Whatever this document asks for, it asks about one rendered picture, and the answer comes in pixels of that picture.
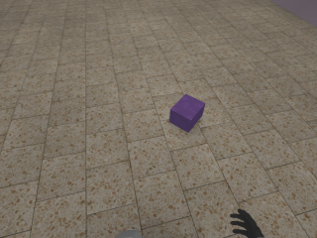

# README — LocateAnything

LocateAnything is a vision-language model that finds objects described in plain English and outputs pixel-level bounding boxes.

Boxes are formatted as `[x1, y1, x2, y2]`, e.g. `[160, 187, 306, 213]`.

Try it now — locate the carton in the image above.
[169, 93, 206, 133]

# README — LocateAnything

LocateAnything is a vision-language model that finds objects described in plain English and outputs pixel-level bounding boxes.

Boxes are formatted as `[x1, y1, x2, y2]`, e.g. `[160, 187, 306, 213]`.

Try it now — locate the robot right hand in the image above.
[230, 208, 264, 238]

